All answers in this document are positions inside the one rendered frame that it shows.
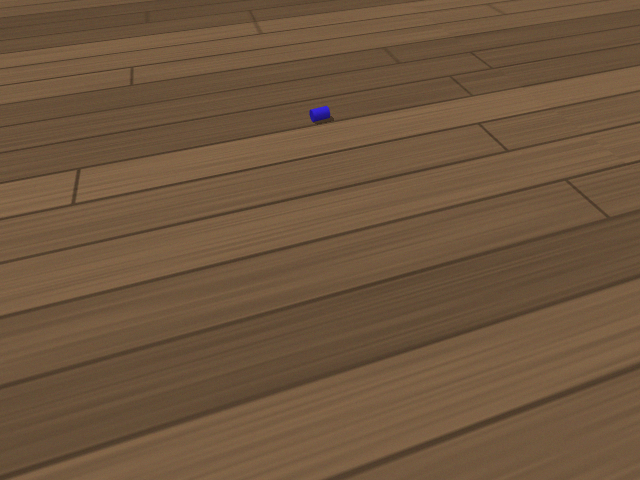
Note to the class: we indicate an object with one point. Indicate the can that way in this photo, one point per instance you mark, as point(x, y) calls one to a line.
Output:
point(320, 113)

